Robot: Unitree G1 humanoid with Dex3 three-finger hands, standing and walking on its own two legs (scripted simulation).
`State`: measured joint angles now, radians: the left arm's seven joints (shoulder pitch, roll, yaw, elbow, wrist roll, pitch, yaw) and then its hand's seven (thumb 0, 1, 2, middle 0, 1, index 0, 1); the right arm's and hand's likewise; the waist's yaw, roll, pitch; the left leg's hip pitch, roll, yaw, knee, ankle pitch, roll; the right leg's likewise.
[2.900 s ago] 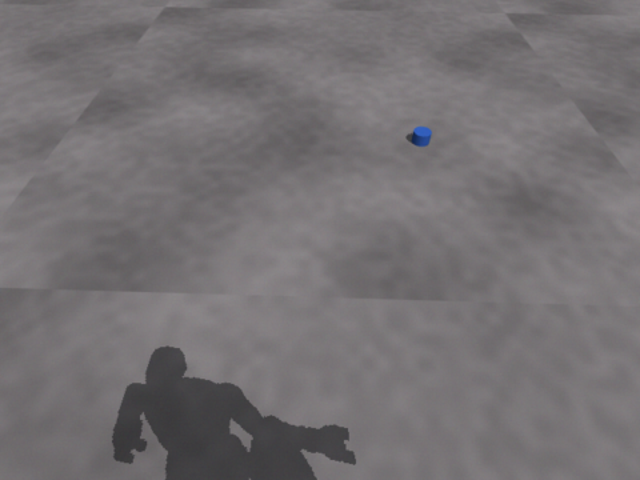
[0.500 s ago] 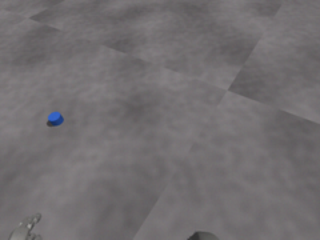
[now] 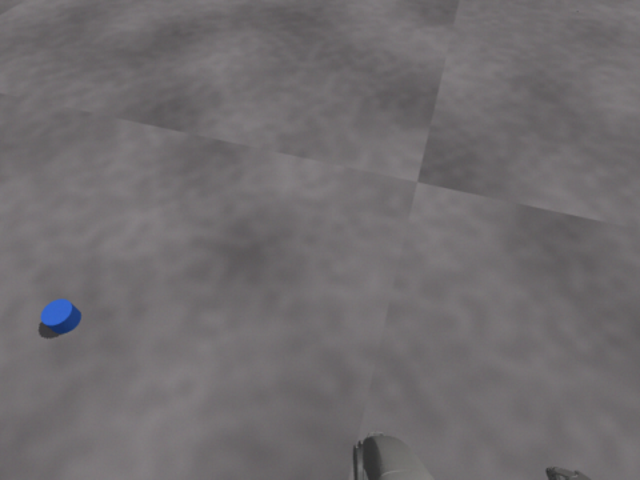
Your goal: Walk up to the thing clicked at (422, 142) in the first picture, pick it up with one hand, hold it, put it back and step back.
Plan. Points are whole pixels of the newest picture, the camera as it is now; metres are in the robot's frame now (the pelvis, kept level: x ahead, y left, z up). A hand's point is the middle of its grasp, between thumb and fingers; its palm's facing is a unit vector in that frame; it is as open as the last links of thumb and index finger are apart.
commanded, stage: walk up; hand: left
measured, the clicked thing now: (61, 316) +0.75 +0.78 -0.72
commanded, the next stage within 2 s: none
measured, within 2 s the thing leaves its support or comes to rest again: neither
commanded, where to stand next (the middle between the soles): +0.23 +0.75 m, yaw -32 degrees
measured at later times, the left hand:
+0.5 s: hand out of the picture +0.20 +0.55 -0.14, palm faces -0.17 -0.74 -0.65, open 7.4 cm
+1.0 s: hand out of the picture +0.27 +0.71 -0.12, palm faces -0.28 -0.73 -0.63, open 7.3 cm
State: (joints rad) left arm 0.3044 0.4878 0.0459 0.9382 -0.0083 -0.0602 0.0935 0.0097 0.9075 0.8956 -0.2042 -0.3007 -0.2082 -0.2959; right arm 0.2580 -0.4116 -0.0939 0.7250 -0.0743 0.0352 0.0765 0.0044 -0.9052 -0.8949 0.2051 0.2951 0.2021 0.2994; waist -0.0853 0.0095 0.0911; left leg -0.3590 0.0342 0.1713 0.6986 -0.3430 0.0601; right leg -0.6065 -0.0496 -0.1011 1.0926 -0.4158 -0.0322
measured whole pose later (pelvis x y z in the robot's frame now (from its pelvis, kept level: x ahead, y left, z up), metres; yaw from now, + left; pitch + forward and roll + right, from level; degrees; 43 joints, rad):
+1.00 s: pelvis +0.11 +0.43 -0.03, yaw -18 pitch -2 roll +0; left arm 0.34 0.44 0.05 0.79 0.05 -0.06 0.10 0.01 0.90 0.89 -0.21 -0.30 -0.22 -0.30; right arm 0.24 -0.49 -0.12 0.67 -0.07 0.12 0.10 0.01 -0.91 -0.89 0.21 0.30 0.20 0.30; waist -0.01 0.13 0.11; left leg -0.58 0.11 -0.08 1.25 -0.45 0.01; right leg -0.55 -0.10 0.04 0.84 -0.27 -0.02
